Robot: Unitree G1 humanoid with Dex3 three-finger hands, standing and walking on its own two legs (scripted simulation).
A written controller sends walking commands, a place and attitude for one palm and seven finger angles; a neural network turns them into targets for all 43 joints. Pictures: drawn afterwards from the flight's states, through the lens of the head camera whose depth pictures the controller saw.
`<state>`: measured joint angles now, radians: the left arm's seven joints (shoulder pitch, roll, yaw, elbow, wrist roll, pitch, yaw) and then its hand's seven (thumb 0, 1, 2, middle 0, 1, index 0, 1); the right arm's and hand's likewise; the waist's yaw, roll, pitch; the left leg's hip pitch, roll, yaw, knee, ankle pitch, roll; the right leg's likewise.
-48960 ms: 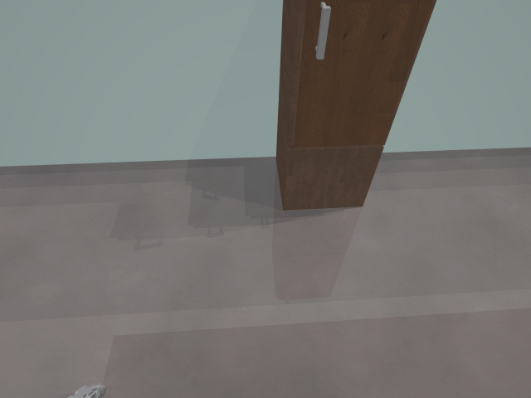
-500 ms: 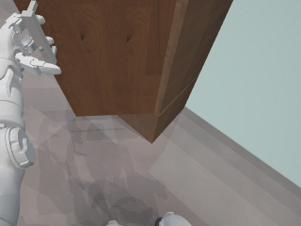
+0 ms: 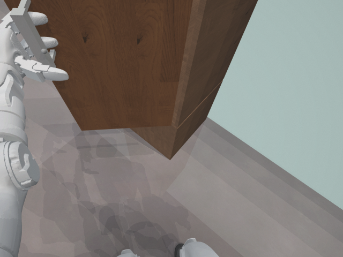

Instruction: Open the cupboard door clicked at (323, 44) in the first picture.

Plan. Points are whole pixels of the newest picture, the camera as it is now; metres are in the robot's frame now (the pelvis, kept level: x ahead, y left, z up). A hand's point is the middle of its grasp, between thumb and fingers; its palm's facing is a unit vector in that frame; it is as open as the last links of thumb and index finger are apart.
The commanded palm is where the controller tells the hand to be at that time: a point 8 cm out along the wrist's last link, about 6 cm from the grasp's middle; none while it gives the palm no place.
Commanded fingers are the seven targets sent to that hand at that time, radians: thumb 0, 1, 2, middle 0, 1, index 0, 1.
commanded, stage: slide the fingers in behind the handle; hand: left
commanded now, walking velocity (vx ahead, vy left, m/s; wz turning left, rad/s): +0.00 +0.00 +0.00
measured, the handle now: (38, 37) +0.57 +0.23 +0.14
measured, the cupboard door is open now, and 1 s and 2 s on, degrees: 45 45 56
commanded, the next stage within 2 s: close the thumb around the handle in 0.14 s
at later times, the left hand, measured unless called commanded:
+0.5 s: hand (45, 50) +0.53 +0.21 +0.14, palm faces +0.02 -1.00 +0.00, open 12.0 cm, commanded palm +0.50 +0.26 +0.14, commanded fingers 0.00 0.28 0.64 -0.36 -1.28 -0.36 -1.28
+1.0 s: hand (46, 53) +0.52 +0.21 +0.14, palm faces -0.01 -1.00 +0.01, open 5.5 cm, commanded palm +0.51 +0.26 +0.14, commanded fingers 0.00 0.90 0.90 -0.40 -1.35 -0.40 -1.35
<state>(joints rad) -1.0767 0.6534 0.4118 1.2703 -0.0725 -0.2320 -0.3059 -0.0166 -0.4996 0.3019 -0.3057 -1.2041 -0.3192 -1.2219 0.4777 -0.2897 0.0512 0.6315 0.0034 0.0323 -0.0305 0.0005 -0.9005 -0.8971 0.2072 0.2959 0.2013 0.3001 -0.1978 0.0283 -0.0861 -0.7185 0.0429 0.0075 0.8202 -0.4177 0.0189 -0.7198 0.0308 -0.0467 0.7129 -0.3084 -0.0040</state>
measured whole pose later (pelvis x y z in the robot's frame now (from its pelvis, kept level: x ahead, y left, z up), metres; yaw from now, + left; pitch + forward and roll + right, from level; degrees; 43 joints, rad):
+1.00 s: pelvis +0.00 +0.01 +0.00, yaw +0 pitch +17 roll -3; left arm -1.03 0.61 0.43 1.25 -0.06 -0.24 -0.31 0.00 0.73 0.86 -0.38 -1.35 -0.40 -1.34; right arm 0.46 -0.28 0.05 0.62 0.00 0.04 -0.03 0.00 -0.90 -0.90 0.21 0.30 0.20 0.30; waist -0.19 0.03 -0.10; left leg -0.70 0.04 0.02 0.82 -0.43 0.03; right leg -0.70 0.03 -0.04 0.72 -0.32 0.00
